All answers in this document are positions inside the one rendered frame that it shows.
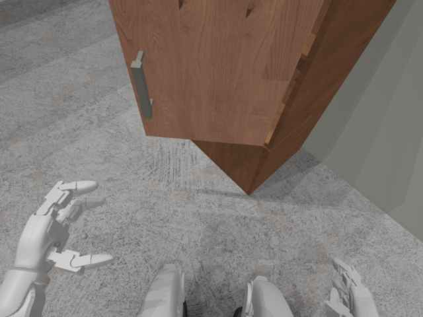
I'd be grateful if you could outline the robot left forearm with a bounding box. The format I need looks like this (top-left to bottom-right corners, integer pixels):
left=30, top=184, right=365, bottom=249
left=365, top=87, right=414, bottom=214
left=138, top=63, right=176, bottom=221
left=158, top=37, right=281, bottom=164
left=0, top=267, right=50, bottom=317

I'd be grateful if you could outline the handle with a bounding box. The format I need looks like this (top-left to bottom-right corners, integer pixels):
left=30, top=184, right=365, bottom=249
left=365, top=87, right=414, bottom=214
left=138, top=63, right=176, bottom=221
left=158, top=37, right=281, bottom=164
left=130, top=50, right=154, bottom=119

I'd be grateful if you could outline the robot thigh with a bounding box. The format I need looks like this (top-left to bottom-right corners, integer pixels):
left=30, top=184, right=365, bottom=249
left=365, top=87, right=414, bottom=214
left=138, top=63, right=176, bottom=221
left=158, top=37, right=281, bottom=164
left=136, top=268, right=186, bottom=317
left=243, top=280, right=294, bottom=317

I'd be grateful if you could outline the right robot thigh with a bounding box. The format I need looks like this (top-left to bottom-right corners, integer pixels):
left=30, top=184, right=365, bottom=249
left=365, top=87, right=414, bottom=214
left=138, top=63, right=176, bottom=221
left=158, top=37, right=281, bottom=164
left=243, top=280, right=294, bottom=317

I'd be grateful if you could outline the left robot thigh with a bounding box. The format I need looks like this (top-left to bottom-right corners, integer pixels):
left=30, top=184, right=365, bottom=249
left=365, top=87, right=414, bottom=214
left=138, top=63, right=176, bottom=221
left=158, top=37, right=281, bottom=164
left=136, top=268, right=186, bottom=317

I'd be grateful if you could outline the robot left hand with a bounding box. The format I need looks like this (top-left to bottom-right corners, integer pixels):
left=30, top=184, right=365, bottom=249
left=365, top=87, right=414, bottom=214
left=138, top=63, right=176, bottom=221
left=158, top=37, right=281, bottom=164
left=14, top=181, right=115, bottom=275

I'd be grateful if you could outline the robot right hand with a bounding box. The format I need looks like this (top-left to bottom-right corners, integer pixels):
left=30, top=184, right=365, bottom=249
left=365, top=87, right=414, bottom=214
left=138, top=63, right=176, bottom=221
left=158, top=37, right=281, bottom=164
left=325, top=258, right=379, bottom=317

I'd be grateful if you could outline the cupboard door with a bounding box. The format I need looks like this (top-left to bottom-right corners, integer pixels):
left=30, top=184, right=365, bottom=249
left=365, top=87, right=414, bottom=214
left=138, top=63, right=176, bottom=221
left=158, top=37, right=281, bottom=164
left=108, top=0, right=324, bottom=146

